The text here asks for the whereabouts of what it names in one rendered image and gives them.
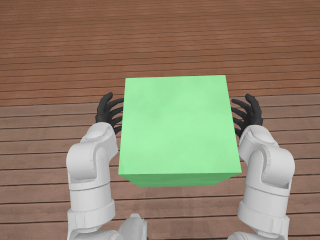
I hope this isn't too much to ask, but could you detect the robot right forearm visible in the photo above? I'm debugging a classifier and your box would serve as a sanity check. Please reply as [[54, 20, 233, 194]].
[[237, 125, 295, 240]]

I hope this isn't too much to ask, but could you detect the carton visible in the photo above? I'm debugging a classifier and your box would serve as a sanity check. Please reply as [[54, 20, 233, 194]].
[[118, 75, 242, 187]]

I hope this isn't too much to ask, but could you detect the left robot shin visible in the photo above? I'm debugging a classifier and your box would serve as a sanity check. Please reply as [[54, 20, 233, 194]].
[[130, 213, 140, 218]]

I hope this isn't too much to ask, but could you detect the robot left thigh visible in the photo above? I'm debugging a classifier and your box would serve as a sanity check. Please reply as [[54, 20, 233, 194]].
[[117, 217, 147, 240]]

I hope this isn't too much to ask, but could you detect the robot left upper arm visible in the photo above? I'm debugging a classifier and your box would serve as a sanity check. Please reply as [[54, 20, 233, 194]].
[[73, 230, 124, 240]]

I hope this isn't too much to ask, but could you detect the robot left forearm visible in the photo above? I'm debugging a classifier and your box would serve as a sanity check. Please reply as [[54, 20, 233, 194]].
[[66, 122, 119, 240]]

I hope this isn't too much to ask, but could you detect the robot left hand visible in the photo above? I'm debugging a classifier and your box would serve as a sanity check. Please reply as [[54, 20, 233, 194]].
[[95, 92, 124, 135]]

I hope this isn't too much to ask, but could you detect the robot right hand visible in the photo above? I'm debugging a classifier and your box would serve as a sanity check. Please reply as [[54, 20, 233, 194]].
[[231, 93, 263, 139]]

